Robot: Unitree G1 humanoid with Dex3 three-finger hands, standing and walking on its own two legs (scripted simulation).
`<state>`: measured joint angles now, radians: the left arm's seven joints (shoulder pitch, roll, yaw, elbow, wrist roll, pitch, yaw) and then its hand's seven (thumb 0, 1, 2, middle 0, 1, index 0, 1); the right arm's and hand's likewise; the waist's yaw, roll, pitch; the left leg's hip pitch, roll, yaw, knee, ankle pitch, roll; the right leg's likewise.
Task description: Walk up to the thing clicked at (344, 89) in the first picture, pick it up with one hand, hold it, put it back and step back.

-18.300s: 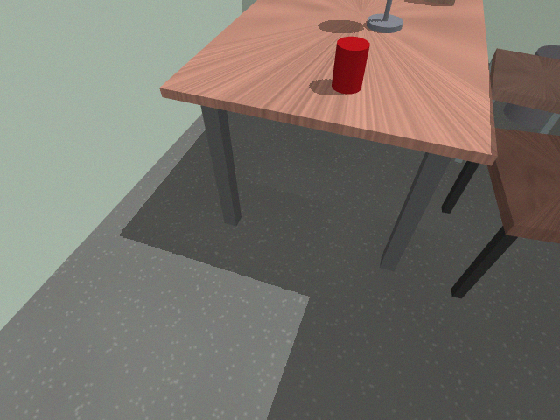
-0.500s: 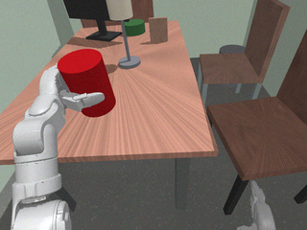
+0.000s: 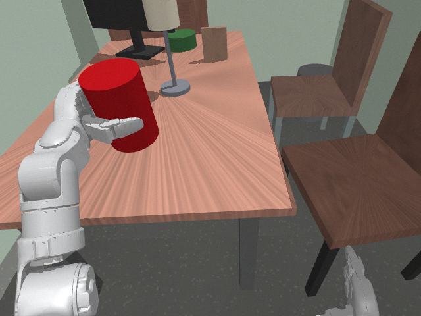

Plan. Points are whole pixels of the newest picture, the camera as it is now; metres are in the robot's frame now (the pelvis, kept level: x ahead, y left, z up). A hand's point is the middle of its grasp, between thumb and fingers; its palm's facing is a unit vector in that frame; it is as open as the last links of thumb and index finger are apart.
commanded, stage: crouch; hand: left
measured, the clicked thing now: (123, 107) +0.37 +0.15 +0.28
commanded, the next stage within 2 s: lower in 1.60 s
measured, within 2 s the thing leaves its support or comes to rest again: neither
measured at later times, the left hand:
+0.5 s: hand (124, 130) +0.42 +0.18 +0.20, palm faces +0.19 -0.98 -0.02, open 11.8 cm
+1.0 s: hand (126, 132) +0.48 +0.21 +0.15, palm faces +0.21 -0.98 -0.01, open 11.8 cm
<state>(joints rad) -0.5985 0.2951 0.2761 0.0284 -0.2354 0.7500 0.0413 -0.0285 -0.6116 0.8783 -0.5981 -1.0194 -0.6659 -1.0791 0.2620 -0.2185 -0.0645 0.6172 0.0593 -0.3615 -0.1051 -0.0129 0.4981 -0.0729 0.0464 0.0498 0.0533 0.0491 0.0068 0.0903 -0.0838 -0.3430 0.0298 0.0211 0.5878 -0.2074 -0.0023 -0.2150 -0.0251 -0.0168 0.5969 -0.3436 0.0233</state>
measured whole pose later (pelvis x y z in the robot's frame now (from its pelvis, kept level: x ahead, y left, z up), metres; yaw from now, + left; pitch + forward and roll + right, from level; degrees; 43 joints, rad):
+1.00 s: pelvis +0.00 +0.01 +0.00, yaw -2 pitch +6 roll -2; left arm -0.81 0.44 0.32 0.94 -0.12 0.04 0.00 -0.03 -0.61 0.88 -0.59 -1.04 -0.66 -1.10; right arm 0.24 -0.22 -0.01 0.60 0.02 -0.29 -0.06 -0.01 0.54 -0.06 0.05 0.05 0.06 0.05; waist -0.09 0.02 -0.05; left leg -0.51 0.06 0.04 0.62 -0.21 0.01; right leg -0.37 0.00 0.01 0.58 -0.31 0.03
